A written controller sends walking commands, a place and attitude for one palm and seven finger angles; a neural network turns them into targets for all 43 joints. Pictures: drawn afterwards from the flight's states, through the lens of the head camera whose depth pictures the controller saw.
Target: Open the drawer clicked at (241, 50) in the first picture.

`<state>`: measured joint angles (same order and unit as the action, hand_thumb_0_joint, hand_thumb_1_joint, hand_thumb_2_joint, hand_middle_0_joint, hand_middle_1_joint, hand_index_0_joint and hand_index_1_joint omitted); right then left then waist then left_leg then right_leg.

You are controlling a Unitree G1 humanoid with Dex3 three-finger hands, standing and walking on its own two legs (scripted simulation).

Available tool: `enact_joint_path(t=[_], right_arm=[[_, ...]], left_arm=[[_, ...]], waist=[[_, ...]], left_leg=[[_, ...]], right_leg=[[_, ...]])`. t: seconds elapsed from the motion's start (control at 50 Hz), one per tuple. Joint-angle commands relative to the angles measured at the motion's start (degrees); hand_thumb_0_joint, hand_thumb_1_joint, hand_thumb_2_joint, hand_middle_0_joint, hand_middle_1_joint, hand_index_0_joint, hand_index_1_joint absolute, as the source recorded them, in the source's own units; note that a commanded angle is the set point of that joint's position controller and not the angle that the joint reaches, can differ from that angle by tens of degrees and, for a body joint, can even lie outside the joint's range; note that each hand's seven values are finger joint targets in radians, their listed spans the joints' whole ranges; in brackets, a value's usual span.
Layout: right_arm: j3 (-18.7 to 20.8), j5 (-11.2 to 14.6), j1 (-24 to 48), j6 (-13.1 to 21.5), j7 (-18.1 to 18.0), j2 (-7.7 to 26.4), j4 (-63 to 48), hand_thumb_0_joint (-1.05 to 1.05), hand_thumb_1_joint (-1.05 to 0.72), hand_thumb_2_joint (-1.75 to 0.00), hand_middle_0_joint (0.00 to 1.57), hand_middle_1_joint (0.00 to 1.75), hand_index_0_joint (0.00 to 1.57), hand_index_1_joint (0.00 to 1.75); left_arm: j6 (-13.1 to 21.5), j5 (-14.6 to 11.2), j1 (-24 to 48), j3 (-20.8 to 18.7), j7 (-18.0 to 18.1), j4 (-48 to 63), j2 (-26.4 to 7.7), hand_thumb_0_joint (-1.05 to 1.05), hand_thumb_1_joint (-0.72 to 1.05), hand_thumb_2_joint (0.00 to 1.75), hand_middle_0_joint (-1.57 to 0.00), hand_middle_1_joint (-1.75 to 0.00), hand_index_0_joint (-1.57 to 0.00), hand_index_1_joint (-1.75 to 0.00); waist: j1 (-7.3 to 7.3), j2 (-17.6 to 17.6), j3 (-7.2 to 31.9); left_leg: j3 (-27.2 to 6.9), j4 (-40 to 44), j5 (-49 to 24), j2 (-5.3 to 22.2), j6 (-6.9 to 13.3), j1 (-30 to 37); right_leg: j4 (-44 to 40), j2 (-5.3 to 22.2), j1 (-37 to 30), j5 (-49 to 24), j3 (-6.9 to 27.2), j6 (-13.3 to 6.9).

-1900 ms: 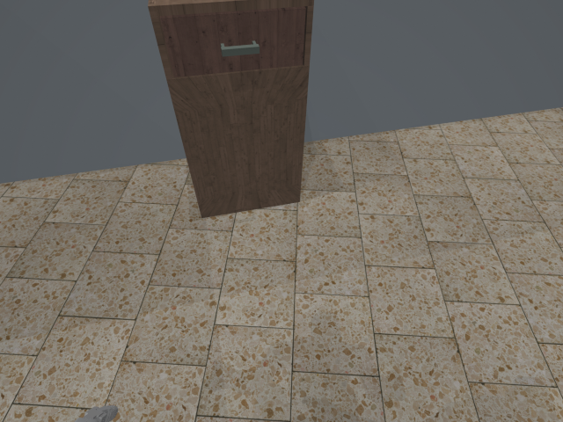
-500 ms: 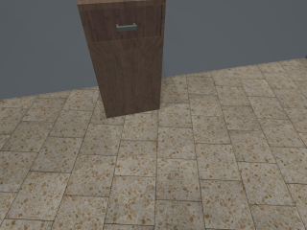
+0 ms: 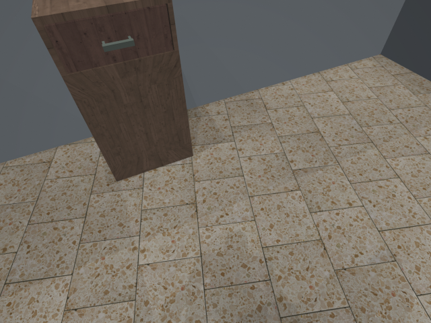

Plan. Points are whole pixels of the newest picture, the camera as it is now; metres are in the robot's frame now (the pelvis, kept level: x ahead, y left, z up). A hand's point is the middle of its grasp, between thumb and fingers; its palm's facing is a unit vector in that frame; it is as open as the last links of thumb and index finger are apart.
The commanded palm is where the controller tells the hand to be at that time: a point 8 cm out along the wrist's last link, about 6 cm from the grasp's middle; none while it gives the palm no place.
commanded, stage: walk to a spot facing it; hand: left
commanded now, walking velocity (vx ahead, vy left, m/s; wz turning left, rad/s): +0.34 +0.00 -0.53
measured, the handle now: (117, 42) +1.04 +0.46 +0.03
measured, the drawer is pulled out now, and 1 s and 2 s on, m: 0.00 0.00 0.00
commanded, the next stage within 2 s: turn to face it in 1.06 s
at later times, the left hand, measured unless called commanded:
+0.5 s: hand (131, 312) +0.17 +0.21 -0.18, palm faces -0.08 -0.98 -0.17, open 7.4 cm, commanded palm none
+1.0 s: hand (204, 171) +0.57 +0.09 -0.16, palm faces -0.53 -0.83 -0.18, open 7.4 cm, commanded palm none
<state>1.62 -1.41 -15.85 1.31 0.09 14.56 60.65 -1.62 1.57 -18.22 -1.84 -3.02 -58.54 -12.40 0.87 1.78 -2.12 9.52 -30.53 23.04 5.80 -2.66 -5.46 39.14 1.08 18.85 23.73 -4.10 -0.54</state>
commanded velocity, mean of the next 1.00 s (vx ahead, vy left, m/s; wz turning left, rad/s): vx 0.21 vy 0.00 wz -0.52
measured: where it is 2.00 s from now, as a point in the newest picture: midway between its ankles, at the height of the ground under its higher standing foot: (235, 281)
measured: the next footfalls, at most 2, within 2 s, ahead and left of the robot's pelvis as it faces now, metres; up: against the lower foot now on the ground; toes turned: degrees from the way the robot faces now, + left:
left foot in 0.48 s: +0.33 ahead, +0.12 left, +0.00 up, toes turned -4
right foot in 1.02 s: +0.43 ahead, -0.15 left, +0.00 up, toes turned -38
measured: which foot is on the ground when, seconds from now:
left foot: down 0.00-0.02, up 0.04-0.46, down 0.48-1.00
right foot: down 0.00-0.48, up 0.50-1.00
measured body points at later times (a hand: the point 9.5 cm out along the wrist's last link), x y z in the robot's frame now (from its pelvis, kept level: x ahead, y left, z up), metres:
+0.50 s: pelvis +0.20 +0.03 -0.01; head +0.22 +0.05 +0.44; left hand +0.18 +0.27 -0.17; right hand +0.30 -0.22 -0.13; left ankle +0.29 +0.12 -0.73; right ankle +0.04 -0.09 -0.72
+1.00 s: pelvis +0.36 +0.00 -0.01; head +0.41 -0.03 +0.44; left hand +0.60 +0.13 -0.15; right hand +0.18 -0.17 -0.15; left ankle +0.30 +0.12 -0.73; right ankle +0.40 -0.13 -0.72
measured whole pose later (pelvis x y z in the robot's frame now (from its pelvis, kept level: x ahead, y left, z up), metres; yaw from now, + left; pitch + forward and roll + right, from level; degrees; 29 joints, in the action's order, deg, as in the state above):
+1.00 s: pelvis +0.36 +0.00 -0.01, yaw -30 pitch +0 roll +0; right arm 2.4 -1.3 -23.7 1.5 -0.8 10.0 60.8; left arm -2.0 2.0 -4.6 -3.8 -2.4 -51.7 -10.8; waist -3.1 0.2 -6.4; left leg 24.3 -32.2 27.8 7.9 -1.6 -1.6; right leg 39.8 2.0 27.8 12.3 -8.5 -0.7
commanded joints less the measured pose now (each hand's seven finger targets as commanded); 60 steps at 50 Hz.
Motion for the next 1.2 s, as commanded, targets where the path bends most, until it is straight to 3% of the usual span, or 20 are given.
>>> enact_joint_path(t=[0.0, 0.04, 0.1, 0.2, 0.36, 0.42, 0.44, 0.46, 0.48, 0.54, 0.62, 0.8, 0.88, 0.96, 0.98, 1.0, 1.02, 1.04, 1.1, 1.18], right_arm=[[1.14, 0.67, 9.44, 1.52, 0.10, 4.02, -9.30, 0.00, -0.90, -0.90, 0.20, 0.30, 0.20, 0.30], [2.02, 0.68, 10.36, 2.00, 0.05, 5.90, -9.06, 0.00, -0.90, -0.90, 0.20, 0.30, 0.20, 0.30], [2.19, -0.01, 9.10, 1.35, 0.47, 4.00, -7.46, 0.00, -0.90, -0.90, 0.20, 0.30, 0.20, 0.30], [2.34, 0.14, 7.03, 0.45, 1.07, 1.10, -7.68, 0.00, -0.90, -0.90, 0.20, 0.30, 0.20, 0.30], [1.83, 0.50, 15.06, 1.96, 1.37, -0.44, -12.07, 0.00, -0.90, -0.90, 0.20, 0.30, 0.20, 0.30], [2.68, 0.41, 2.79, 2.97, 0.18, 2.12, -8.51, 0.00, -0.90, -0.90, 0.20, 0.30, 0.20, 0.30], [3.71, 0.08, -6.07, 3.19, -0.69, 6.17, -5.90, 0.00, -0.90, -0.90, 0.20, 0.30, 0.20, 0.30], [5.41, -0.80, -13.09, 3.48, -1.10, 13.39, -4.40, 0.00, -0.90, -0.90, 0.20, 0.30, 0.20, 0.30], [4.89, -0.01, -14.24, 2.71, -1.21, 14.09, -4.60, 0.00, -0.90, -0.90, 0.20, 0.30, 0.20, 0.30], [2.56, -0.11, -2.60, 3.37, -1.19, 3.87, -6.81, 0.00, -0.90, -0.90, 0.20, 0.30, 0.20, 0.30], [1.81, 0.26, -1.51, 4.45, -1.56, 0.99, -5.78, 0.00, -0.90, -0.90, 0.20, 0.30, 0.20, 0.30], [1.95, 0.21, -7.25, 3.30, -1.92, 2.67, -3.48, 0.00, -0.90, -0.90, 0.20, 0.30, 0.20, 0.30], [2.72, -0.12, -8.64, 2.01, -1.79, 4.46, -2.91, 0.00, -0.90, -0.90, 0.20, 0.30, 0.20, 0.30], [3.68, 0.32, -5.77, 1.18, -1.48, 7.09, -4.88, 0.00, -0.90, -0.90, 0.20, 0.30, 0.20, 0.30], [3.48, 0.97, -6.49, 0.83, -0.83, 6.29, -5.88, 0.00, -0.90, -0.90, 0.20, 0.30, 0.20, 0.30], [2.58, 1.50, -8.36, 0.72, -0.72, 1.89, -7.99, 0.00, -0.90, -0.90, 0.20, 0.30, 0.20, 0.30], [2.40, 1.64, -4.32, 0.32, -1.69, 2.38, -9.24, 0.00, -0.90, -0.90, 0.20, 0.30, 0.20, 0.30], [2.51, 1.68, -1.04, -0.10, -1.79, 1.52, -10.02, 0.00, -0.90, -0.90, 0.20, 0.30, 0.20, 0.30], [2.33, 0.58, 0.63, -1.55, -1.64, 2.08, -9.12, 0.00, -0.90, -0.90, 0.20, 0.30, 0.20, 0.30], [1.75, 0.16, -4.64, -3.42, -1.46, -0.34, -6.64, 0.00, -0.90, -0.90, 0.20, 0.30, 0.20, 0.30]], left_arm=[[4.00, -0.25, -17.51, -4.47, 2.27, -0.42, -16.20, 0.00, 0.90, 0.90, -0.20, -0.30, -0.20, -0.30], [4.20, -1.07, -13.24, -3.99, 3.33, 0.91, -13.42, 0.00, 0.90, 0.90, -0.20, -0.30, -0.20, -0.30], [4.80, -0.31, -5.74, -2.79, 3.51, 2.87, -8.91, 0.00, 0.90, 0.90, -0.20, -0.30, -0.20, -0.30], [5.82, -0.21, -6.66, -2.67, 3.48, 1.61, -7.92, 0.00, 0.90, 0.90, -0.20, -0.30, -0.20, -0.30], [5.51, 0.12, -8.48, -2.75, 4.09, 0.54, -7.24, 0.00, 0.90, 0.90, -0.20, -0.30, -0.20, -0.30], [5.37, -0.26, -4.32, -3.62, 4.05, 1.58, -7.97, 0.00, 0.90, 0.90, -0.20, -0.30, -0.20, -0.30], [5.33, -0.73, -4.40, -3.56, 3.67, 1.94, -6.45, 0.00, 0.90, 0.90, -0.20, -0.30, -0.20, -0.30], [5.03, -1.47, -7.36, -3.39, 2.89, 2.79, -2.72, 0.00, 0.90, 0.90, -0.20, -0.30, -0.20, -0.30], [5.21, -1.10, -5.30, -2.95, 2.85, 4.06, -3.04, 0.00, 0.90, 0.90, -0.20, -0.30, -0.20, -0.30], [4.14, 0.05, 1.68, -3.81, 1.73, 4.40, -3.04, 0.00, 0.90, 0.90, -0.20, -0.30, -0.20, -0.30], [1.32, 0.42, -1.12, -3.61, 0.79, 4.04, -0.23, 0.00, 0.90, 0.90, -0.20, -0.30, -0.20, -0.30], [-0.19, 0.26, 11.24, -2.87, 0.39, 8.67, 0.32, 0.00, 0.90, 0.90, -0.20, -0.30, -0.20, -0.30], [0.09, -0.07, 14.96, -2.63, 0.75, 10.21, -0.58, 0.00, 0.90, 0.90, -0.20, -0.30, -0.20, -0.30], [1.66, 0.25, 4.24, -3.67, 1.29, 8.22, -4.34, 0.00, 0.90, 0.90, -0.20, -0.30, -0.20, -0.30], [2.62, 0.54, -2.12, -4.60, 1.81, 6.59, -8.82, 0.00, 0.90, 0.90, -0.20, -0.30, -0.20, -0.30], [3.35, -0.03, -5.84, -5.84, 2.67, 6.05, -15.12, 0.00, 0.90, 0.90, -0.20, -0.30, -0.20, -0.30], [2.67, -1.58, -7.03, -6.15, 3.70, 5.59, -16.72, 0.00, 0.90, 0.90, -0.20, -0.30, -0.20, -0.30], [2.15, -1.62, -3.74, -5.74, 4.20, 6.09, -14.66, 0.00, 0.90, 0.90, -0.20, -0.30, -0.20, -0.30], [2.06, -1.39, 6.31, -4.23, 4.83, 9.16, -9.90, 0.00, 0.90, 0.90, -0.20, -0.30, -0.20, -0.30], [2.08, -0.10, 10.15, -3.30, 4.68, 9.36, -7.90, 0.00, 0.90, 0.90, -0.20, -0.30, -0.20, -0.30]], waist=[[8.52, -25.88, 1.72], [5.80, -11.42, 0.34], [1.61, -4.78, -3.69], [-0.20, -6.32, -2.20], [2.41, -9.34, -2.36], [-3.48, -7.58, 1.91], [-6.82, -2.30, 7.53], [-7.84, 15.49, 14.71], [-7.37, 15.85, 14.17], [-2.99, 4.69, -1.50], [0.87, 5.22, -0.79], [-1.68, 4.97, -3.66], [-3.33, 5.74, -3.06], [2.56, 4.30, 5.62], [5.56, -3.25, 10.95], [5.14, -17.05, 18.03], [5.88, -14.19, 20.70], [4.66, -7.47, 14.64], [-0.19, -5.37, 8.47], [-4.08, -6.05, 5.64]], left_leg=[[0.21, -35.65, 11.38, -3.06, 0.79, -35.53], [-8.16, -39.26, 3.07, 1.44, 2.07, -36.99], [-8.79, -37.23, -3.73, 3.21, 0.63, -32.55], [-6.77, -29.59, -11.25, 2.01, -0.82, -31.48], [-4.74, -10.51, -10.27, -0.81, 0.37, -25.80], [-3.82, 1.10, -12.90, -3.22, 1.72, -4.96], [-7.66, 2.58, -13.36, 1.15, 2.88, 10.00], [-30.42, 7.00, -13.38, 19.73, 8.06, 21.77], [-38.70, 13.54, -9.50, 25.07, 11.12, 18.58], [-23.97, 18.06, -7.16, 19.34, 8.97, -2.02], [-6.87, 18.08, -17.79, 14.17, 7.03, -6.53], [4.43, 13.78, -42.37, 12.98, 8.14, 1.62], [6.15, 9.16, -47.12, 14.98, 8.62, 5.52], [9.22, -11.59, -54.68, 14.34, 5.35, 4.69], [9.65, -26.82, -40.75, 12.17, 2.36, -6.47], [6.40, -45.36, 10.79, 0.38, -1.96, -25.88], [-4.02, -50.99, 15.07, -0.18, -1.44, -27.85], [-7.17, -51.11, 10.96, 2.12, -1.27, -30.40], [-8.75, -43.74, 1.94, 4.39, -2.02, -25.79], [-7.71, -36.40, -2.00, 1.49, -1.46, -18.77]], right_leg=[[-26.91, 19.65, -23.82, -5.49, 37.93, -9.09], [-26.55, 18.95, -21.12, -4.78, 35.21, -12.91], [-28.05, 15.94, -9.08, -4.56, 28.56, -11.78], [-27.79, 10.83, -9.13, -14.42, 18.92, -10.05], [-22.93, 10.22, -14.07, -27.59, 18.44, -8.87], [-10.61, 6.63, -7.80, -34.04, 15.54, -6.49], [1.23, 3.40, -0.68, -29.36, 13.08, -4.61], [21.46, -4.80, 12.11, 0.19, 4.77, -1.20], [32.30, -3.62, 16.55, 9.44, 7.49, -1.20], [38.51, 3.75, 18.66, -3.12, 6.75, -0.47], [34.93, 5.11, 15.42, -10.41, 4.64, 1.02], [14.62, 4.54, 19.10, -16.04, -1.29, 2.66], [5.45, 2.43, 14.89, -11.47, -3.72, 1.07], [-5.52, -1.57, -3.81, -12.78, -5.44, -1.58], [-9.79, 4.17, -18.87, -27.89, 1.10, -4.08], [-9.69, 21.81, -33.44, -59.82, 28.84, -12.43], [-11.53, 24.16, -33.00, -68.51, 29.48, -16.66], [-11.56, 21.78, -30.03, -65.18, 23.32, -16.19], [-16.29, 15.41, -12.20, -46.81, 17.49, -11.05], [-20.89, 11.29, 1.21, -30.18, 12.77, -9.15]])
